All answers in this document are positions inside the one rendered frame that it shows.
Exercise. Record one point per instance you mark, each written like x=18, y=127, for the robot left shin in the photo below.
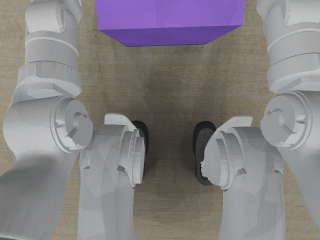
x=109, y=119

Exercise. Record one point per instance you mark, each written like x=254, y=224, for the robot left forearm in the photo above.
x=51, y=51

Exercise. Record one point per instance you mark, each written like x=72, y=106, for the robot right foot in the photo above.
x=201, y=135

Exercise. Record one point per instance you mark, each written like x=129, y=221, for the right robot upper arm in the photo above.
x=291, y=123

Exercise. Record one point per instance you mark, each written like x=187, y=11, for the left robot upper arm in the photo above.
x=46, y=136

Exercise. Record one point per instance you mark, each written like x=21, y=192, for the robot right forearm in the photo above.
x=292, y=33

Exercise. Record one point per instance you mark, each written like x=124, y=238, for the carton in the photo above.
x=144, y=23

